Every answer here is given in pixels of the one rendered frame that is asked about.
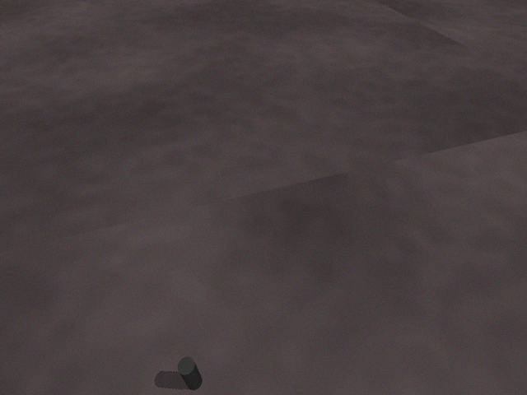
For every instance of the can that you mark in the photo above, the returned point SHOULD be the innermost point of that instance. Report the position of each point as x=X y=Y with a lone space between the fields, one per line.
x=189 y=372

